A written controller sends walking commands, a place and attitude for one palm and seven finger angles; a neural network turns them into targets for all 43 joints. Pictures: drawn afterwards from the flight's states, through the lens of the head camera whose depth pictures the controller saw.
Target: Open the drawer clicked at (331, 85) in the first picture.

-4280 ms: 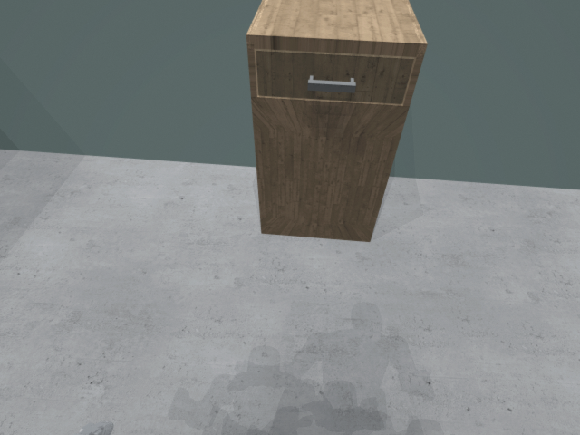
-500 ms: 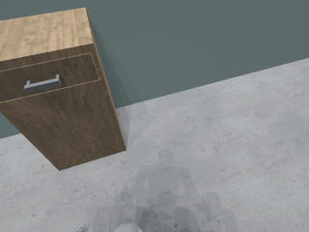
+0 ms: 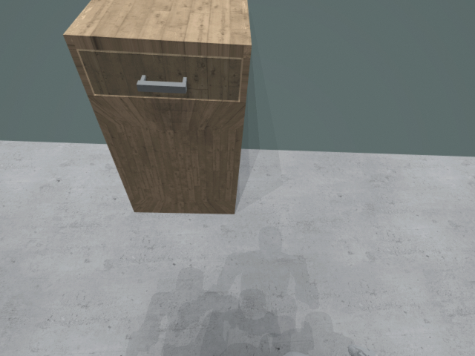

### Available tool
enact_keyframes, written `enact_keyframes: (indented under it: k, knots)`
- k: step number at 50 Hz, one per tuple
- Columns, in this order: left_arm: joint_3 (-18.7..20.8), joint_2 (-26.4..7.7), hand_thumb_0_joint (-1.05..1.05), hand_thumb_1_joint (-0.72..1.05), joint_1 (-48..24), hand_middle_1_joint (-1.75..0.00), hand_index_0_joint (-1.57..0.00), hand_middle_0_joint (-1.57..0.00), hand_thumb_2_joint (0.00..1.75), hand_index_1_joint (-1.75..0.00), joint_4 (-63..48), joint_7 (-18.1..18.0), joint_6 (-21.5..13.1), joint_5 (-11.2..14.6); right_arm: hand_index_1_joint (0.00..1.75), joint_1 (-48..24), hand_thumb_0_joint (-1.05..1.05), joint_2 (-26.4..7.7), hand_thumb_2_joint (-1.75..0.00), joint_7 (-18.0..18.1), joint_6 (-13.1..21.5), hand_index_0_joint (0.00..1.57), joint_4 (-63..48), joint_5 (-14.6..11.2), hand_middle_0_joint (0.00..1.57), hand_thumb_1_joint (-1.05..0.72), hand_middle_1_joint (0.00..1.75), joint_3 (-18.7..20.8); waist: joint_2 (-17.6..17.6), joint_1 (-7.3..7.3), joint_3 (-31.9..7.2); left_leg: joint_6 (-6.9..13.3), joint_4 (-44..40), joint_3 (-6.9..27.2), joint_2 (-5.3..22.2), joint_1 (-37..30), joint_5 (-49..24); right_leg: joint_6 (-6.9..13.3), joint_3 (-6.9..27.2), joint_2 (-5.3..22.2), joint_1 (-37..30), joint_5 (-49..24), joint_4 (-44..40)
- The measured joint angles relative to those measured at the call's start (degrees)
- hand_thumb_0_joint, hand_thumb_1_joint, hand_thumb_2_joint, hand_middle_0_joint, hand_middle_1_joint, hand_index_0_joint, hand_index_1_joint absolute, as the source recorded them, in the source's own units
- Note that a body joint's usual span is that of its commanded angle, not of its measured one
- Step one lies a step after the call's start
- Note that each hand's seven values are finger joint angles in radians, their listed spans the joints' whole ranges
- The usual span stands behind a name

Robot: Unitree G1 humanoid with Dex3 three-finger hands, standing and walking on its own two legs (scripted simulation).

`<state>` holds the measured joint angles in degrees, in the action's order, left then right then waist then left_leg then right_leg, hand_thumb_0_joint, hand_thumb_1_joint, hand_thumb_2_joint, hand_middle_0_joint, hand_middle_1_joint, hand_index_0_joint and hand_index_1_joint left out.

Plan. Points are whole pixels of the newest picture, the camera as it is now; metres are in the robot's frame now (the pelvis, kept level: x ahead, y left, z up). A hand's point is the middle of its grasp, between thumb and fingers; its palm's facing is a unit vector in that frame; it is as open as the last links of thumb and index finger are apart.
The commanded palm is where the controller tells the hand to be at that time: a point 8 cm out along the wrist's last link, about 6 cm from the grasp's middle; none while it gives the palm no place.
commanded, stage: turn to face it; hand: left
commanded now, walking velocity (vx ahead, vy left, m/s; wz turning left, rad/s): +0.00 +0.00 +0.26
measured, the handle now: (163, 83) +0.79 +0.30 -0.01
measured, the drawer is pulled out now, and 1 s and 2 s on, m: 0.00 0.00 0.00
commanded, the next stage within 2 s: take the last steps up to it in 0.02 s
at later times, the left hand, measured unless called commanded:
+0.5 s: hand out of the picture -0.04 +0.15 -0.16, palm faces +0.22 -0.96 -0.16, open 7.4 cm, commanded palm none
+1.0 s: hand (109, 310) +0.21 +0.28 -0.17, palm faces +0.13 -0.98 -0.17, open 7.4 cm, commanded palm none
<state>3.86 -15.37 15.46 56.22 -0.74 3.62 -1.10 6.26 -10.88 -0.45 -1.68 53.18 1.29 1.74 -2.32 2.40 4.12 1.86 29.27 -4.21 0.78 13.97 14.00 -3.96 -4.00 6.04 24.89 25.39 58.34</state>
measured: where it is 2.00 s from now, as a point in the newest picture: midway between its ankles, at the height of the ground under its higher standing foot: (213, 347)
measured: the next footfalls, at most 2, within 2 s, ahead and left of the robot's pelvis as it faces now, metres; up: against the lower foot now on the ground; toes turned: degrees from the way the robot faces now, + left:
right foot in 0.18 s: +0.04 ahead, -0.14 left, +0.00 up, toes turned -2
left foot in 0.62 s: +0.10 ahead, +0.16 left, +0.00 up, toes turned +16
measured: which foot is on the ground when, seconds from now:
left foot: down 0.00-0.18, up 0.20-0.60, down 0.62-1.00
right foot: up 0.00-0.16, down 0.18-0.62, up 0.64-1.00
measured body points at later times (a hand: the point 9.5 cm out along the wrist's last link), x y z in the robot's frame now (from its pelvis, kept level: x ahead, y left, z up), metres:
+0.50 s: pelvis +0.02 +0.00 +0.01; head +0.02 -0.01 +0.46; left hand -0.05 +0.20 -0.15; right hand +0.07 -0.25 -0.15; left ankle +0.03 +0.14 -0.68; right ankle +0.00 -0.14 -0.74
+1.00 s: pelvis +0.15 +0.09 +0.01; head +0.16 +0.10 +0.46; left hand +0.20 +0.33 -0.15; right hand +0.10 -0.12 -0.15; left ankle +0.06 +0.15 -0.74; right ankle +0.26 -0.04 -0.68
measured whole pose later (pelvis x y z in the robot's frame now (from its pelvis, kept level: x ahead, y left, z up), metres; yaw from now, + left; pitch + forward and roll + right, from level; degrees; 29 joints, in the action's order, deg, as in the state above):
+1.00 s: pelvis +0.15 +0.09 +0.01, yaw +6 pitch -1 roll +1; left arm 3.8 -10.9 10.0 59.6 0.6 0.4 -1.7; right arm 24.9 -4.3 1.3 3.9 65.6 1.3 1.4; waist -2.4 -1.1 1.3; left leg 2.7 15.5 -10.7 -1.2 -1.3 16.4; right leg -1.2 -4.3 6.5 33.9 9.0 53.5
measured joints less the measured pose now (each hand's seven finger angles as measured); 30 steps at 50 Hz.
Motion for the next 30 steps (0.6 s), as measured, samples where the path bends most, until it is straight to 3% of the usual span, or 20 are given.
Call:
enact_keyframes:
  k: [6,9,13,16,19,25,30]
  knots:
    - [-0.8,2.5,0.01,0.9,-1.2,-0.3,-0.19,-0.2,0.9,-0.29,-0.8,-0.2,-0.7,0.2,0.3,2.3,0.0,0.7,-0.9,0.0,-0.6,0.21,1.8,0.2,0.2,-0.9,0.3,0.3,2.2,-1.62,-0.9,-0.5,-1.3,1.7,-0.6,0.4,-1.6,0.4,0.7,-1.8,-4.9,-0.6,-12.7]
    - [-1.3,3.5,0.0,0.9,-1.3,-0.3,-0.2,-0.2,0.9,-0.3,-1.1,-0.3,-2.1,0.2,0.3,4.0,0.0,0.7,-0.9,0.0,-0.7,0.21,3.0,0.0,0.2,-0.9,0.3,0.7,2.5,-2.01,-1.7,-1.4,1.0,2.3,-1.2,2.0,-0.9,0.9,0.3,-2.6,-10.5,-6.4,-25.0]
    - [-2.1,6.1,0.0,0.9,-0.3,-0.3,-0.2,-0.2,0.9,-0.3,-0.6,-0.2,-3.6,-0.4,0.3,6.9,0.0,-0.3,-0.9,-0.5,-2.0,0.21,4.9,0.2,0.2,-0.91,0.3,1.7,4.5,-1.8,-3.2,-2.0,16.8,4.0,-1.3,7.7,10.1,4.2,-1.7,-2.9,-12.1,-8.3,-27.1]
    - [-2.4,7.3,0.0,0.9,2.1,-0.3,-0.2,-0.2,0.9,-0.3,0.2,-0.1,-4.6,-0.4,0.3,8.5,0.0,-0.9,-0.9,-1.3,-2.0,0.2,6.2,0.6,0.2,-0.91,0.3,2.3,4.1,-1.73,-4.2,-2.6,27.8,3.3,-0.3,11.6,6.0,4.3,-2.3,-2.5,-14.8,-10.2,-31.6]
    - [-2.6,8.0,0.0,0.91,4.4,-0.3,-0.2,-0.2,0.9,-0.3,1.8,-0.1,-5.4,-0.5,0.3,9.9,0.0,-1.3,-0.9,-1.5,-1.5,0.2,6.8,0.7,0.2,-0.91,0.3,2.9,3.8,-1.98,-4.6,-3.4,30.6,2.7,1.7,13.3,1.8,3.9,-3.3,-2.2,-17.1,-11.4,-35.1]
    - [-2.5,8.5,0.0,0.9,8.3,-0.3,-0.2,-0.2,0.9,-0.3,5.1,0.1,-6.2,-0.9,0.3,10.6,0.0,-1.1,-0.9,-1.7,-1.1,0.2,7.8,0.6,0.2,-0.91,0.3,3.0,2.6,-0.74,-4.7,-3.8,21.3,0.8,4.5,11.8,1.6,2.6,-4.8,-1.2,-19.7,-11.3,-38.0]
    - [-1.8,7.7,0.0,0.9,11.0,-0.3,-0.2,-0.2,0.9,-0.3,8.0,0.3,-5.5,-1.0,0.3,9.0,0.0,0.0,-0.9,-1.7,0.8,0.2,6.9,0.3,0.2,-0.91,0.3,2.2,1.1,0.68,-4.1,-2.6,6.0,-1.9,4.1,5.5,2.9,0.6,-5.0,0.4,-19.9,-7.9,-34.7]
